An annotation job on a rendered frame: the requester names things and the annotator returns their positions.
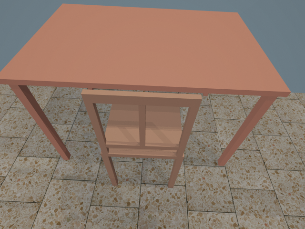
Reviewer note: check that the chair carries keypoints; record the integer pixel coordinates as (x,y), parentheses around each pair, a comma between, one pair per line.
(142,125)

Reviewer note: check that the table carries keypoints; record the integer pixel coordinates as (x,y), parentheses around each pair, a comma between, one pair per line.
(146,49)

